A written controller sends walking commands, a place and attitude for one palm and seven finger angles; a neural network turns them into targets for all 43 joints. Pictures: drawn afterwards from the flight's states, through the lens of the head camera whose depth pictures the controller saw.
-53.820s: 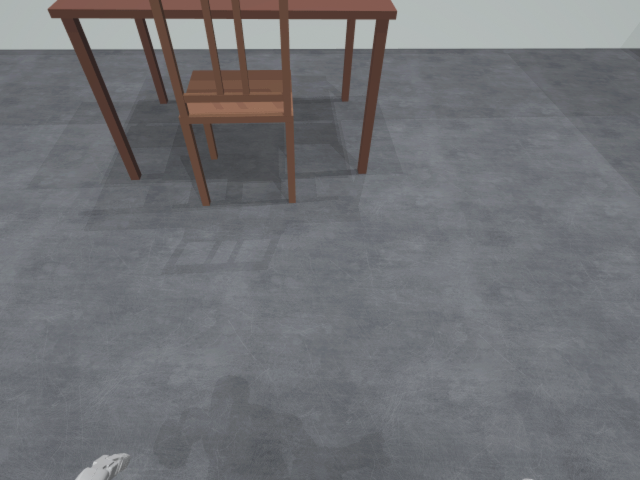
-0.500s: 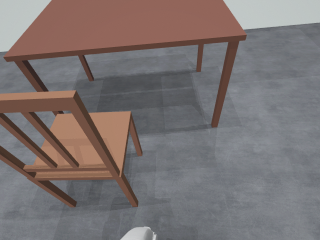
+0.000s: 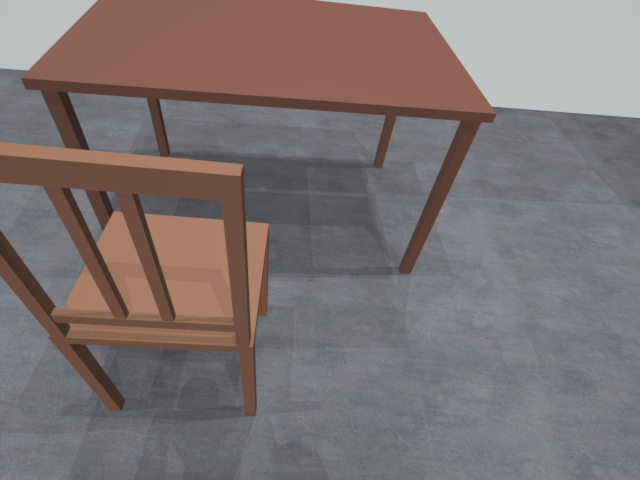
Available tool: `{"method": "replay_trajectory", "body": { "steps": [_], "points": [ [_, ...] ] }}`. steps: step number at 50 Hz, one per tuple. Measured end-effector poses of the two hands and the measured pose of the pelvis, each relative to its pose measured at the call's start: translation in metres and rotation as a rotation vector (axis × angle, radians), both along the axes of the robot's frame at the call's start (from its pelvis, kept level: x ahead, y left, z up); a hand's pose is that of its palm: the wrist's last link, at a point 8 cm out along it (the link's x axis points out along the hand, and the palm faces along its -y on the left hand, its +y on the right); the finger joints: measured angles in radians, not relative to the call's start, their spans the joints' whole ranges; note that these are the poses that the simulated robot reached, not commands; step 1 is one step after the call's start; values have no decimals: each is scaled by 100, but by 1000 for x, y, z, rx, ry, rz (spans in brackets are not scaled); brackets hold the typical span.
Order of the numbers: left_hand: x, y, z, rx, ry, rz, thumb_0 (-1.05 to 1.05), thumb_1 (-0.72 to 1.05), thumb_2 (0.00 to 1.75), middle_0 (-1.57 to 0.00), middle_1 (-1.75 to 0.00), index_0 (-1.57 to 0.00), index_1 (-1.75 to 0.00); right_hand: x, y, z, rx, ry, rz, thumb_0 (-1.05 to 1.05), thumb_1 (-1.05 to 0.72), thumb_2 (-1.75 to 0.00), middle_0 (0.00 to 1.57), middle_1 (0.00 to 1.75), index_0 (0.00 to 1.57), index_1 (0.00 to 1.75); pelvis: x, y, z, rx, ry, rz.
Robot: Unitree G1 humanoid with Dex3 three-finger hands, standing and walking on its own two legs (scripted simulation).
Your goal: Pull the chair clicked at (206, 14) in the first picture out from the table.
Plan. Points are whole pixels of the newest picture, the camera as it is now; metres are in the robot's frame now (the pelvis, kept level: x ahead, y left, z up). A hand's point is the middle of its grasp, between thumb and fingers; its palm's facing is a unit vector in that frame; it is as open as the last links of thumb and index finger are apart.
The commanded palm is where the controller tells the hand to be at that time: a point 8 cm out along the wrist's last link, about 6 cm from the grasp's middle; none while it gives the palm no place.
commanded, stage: come to a stop and stand still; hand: left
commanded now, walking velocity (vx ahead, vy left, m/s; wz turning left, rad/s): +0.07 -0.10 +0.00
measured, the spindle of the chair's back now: (94, 261) +0.44 +0.40 -0.07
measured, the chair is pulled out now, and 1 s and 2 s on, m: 0.34 0.34 0.34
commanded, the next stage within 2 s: look again from close up in 1.06 s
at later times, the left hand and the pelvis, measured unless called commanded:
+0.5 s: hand out of the picture +0.11 +0.11 -0.18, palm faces +0.06 -0.98 -0.18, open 7.2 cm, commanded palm none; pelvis +0.05 -0.07 -0.01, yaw +1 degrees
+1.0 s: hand out of the picture +0.05 +0.09 -0.17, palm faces +0.05 -0.98 -0.18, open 7.3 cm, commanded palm none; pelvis +0.09 -0.07 +0.00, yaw +0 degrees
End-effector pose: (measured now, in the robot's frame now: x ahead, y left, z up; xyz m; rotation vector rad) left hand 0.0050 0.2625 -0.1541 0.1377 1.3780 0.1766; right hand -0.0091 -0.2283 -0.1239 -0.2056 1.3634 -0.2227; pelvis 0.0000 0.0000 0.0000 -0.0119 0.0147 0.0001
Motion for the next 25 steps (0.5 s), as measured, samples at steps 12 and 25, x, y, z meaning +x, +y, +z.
{"method": "replay_trajectory", "body": {
  "steps": [12,25],
  "points": [
    [82,-67,6,19,-99,-106,1,91,90,-20,-30,-20,-30,-49,-47,-34,61,194,-116,0,-90,-90,20,30,21,30,22,-44,-17,24,8,-17],
    [97,-104,5,-8,-142,-12,0,94,90,-20,-30,-20,-30,59,-65,-29,64,14,-13,0,-91,-90,20,29,20,30,49,-65,-9,-21,-23,23]
  ]
}}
